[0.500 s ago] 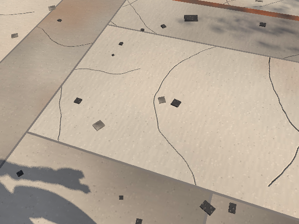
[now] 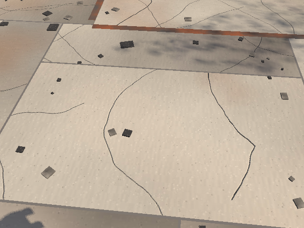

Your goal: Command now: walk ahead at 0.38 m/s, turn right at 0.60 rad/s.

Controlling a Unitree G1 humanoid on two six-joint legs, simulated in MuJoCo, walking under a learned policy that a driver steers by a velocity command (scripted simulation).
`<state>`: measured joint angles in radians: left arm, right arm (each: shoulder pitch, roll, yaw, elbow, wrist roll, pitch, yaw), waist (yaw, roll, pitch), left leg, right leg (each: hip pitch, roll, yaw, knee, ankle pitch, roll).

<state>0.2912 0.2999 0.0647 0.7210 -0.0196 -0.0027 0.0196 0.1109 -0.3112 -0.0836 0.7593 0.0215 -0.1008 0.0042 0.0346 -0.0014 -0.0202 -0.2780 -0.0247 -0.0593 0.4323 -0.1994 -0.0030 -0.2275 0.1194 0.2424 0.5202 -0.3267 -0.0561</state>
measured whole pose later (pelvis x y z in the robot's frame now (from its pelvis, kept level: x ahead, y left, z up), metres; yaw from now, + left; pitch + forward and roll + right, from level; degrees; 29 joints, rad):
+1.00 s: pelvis +0.32 -0.08 +0.00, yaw -16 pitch -1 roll -1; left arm 0.17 0.23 0.02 0.84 0.02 0.00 0.00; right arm 0.20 -0.24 -0.01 0.80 -0.02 -0.02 -0.02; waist 0.00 -0.01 0.02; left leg -0.28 0.05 0.00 0.55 -0.27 -0.02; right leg -0.25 0.04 -0.01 0.51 -0.25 -0.02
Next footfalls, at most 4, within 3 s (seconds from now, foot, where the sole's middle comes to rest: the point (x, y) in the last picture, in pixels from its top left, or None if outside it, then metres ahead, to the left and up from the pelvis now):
0.44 right None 0.33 -0.20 -0.77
0.84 left None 0.41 0.03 -0.77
2.40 left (180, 174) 0.77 -0.07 -0.77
2.92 right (233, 139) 0.99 -0.36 -0.77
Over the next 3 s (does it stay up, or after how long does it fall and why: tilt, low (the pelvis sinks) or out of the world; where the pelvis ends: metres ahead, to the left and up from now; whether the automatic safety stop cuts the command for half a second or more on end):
stays up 0.86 -0.22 -0.01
